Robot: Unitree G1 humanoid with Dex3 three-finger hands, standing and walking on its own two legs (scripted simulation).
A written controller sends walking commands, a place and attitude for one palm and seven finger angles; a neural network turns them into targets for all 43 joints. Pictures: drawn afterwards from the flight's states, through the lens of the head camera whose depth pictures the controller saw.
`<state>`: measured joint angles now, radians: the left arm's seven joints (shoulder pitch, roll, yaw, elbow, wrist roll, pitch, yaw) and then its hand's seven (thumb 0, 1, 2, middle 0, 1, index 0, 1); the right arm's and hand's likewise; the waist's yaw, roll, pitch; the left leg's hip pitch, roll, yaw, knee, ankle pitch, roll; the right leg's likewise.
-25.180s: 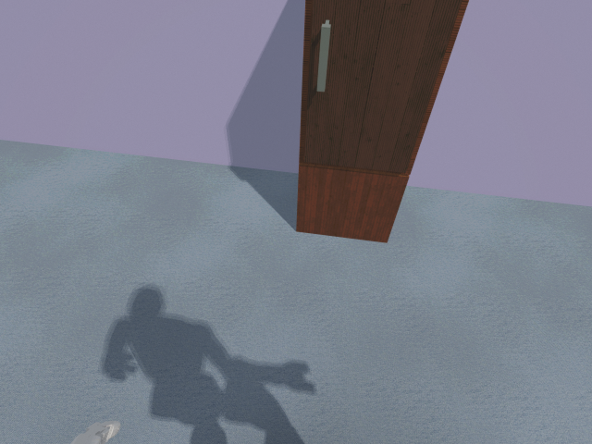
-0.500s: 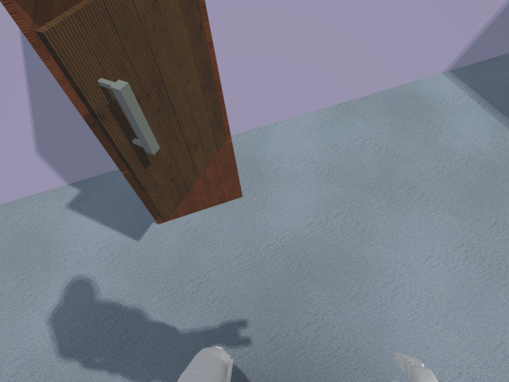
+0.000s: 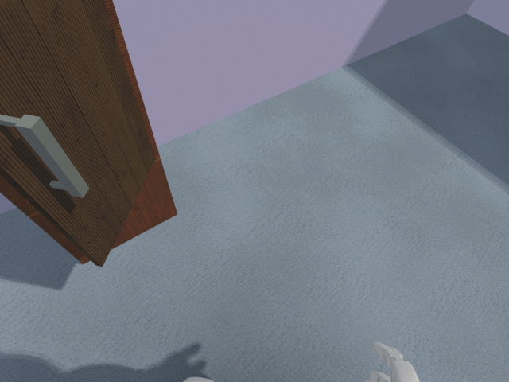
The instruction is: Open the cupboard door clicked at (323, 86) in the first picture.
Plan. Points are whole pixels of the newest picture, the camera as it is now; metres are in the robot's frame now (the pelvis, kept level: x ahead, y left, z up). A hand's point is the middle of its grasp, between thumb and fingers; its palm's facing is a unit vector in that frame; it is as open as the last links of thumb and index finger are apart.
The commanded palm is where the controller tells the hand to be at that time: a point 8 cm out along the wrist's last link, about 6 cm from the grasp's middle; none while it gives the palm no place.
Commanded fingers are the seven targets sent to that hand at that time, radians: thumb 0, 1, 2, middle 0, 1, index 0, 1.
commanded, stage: walk to a spot facing it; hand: left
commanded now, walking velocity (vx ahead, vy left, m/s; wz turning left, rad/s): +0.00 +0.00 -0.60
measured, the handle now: (45, 159) +0.39 +0.39 +0.06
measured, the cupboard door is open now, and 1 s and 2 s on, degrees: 44 44 44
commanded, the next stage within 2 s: turn to face it in 1.78 s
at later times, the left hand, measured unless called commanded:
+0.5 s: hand (218, 315) +0.23 +0.09 -0.14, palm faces -0.33 -0.91 -0.26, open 7.4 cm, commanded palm none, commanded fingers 0.00 0.90 0.90 -0.20 -0.30 -0.20 -0.30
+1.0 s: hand (220, 273) +0.32 +0.10 -0.18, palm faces -0.48 -0.86 -0.19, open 7.4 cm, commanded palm none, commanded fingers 0.00 0.90 0.90 -0.20 -0.30 -0.20 -0.30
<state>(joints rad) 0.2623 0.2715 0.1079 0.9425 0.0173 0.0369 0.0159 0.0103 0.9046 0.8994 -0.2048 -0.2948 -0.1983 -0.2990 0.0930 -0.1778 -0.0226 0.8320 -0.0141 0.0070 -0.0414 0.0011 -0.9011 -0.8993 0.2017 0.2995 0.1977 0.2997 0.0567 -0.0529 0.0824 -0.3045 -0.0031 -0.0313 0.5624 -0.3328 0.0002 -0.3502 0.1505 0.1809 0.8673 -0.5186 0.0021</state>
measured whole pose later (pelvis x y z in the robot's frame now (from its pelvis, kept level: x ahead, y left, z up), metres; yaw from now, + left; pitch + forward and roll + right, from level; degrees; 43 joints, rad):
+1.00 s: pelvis +0.24 -0.08 +0.00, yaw -36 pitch +1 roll +0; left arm 0.35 0.23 0.10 1.04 0.02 0.00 -0.03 0.01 0.91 0.90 -0.20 -0.29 -0.20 -0.30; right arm 0.14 -0.17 -0.01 0.84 -0.03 -0.08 -0.01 0.00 -0.90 -0.90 0.20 0.30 0.20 0.30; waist 0.05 -0.06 0.07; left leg -0.28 0.04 0.12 0.57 -0.31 0.02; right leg -0.40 0.03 0.03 1.20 -0.41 -0.02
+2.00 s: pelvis +0.55 -0.50 -0.01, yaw -56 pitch +1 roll +0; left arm 0.49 0.09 0.02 1.18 0.00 -0.06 0.04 0.01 0.91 0.90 -0.20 -0.29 -0.20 -0.30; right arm 0.11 -0.14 -0.02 0.99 -0.02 -0.06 -0.01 0.00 -0.90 -0.90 0.20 0.30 0.20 0.30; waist 0.02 -0.02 0.05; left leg -0.40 -0.04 0.15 0.63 -0.25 0.12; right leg -0.10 0.11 -0.04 0.97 -0.48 -0.03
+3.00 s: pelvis +0.58 -0.66 -0.01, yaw -19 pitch +1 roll +0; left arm 0.28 0.26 0.07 0.95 0.02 0.03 0.02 0.01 0.91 0.90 -0.20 -0.29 -0.20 -0.30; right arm 0.05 -0.23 -0.05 0.86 -0.02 0.03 0.03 0.00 -0.91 -0.90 0.20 0.30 0.19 0.30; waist 0.03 -0.06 0.11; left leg -0.35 0.00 0.11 0.67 -0.33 0.05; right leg -0.32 -0.17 -0.26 0.91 -0.54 0.05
